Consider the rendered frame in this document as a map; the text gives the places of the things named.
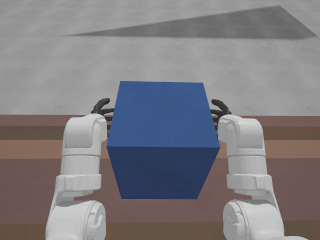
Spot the left robot forearm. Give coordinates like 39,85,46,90
45,113,108,240

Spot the left robot hand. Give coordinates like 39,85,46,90
91,98,115,137

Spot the robot right upper arm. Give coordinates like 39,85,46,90
223,199,308,240

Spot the carton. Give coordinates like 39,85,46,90
106,81,220,199

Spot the right robot forearm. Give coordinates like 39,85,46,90
217,114,285,234

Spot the robot left upper arm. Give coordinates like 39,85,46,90
46,200,106,240

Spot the right robot hand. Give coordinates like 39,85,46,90
210,99,232,138

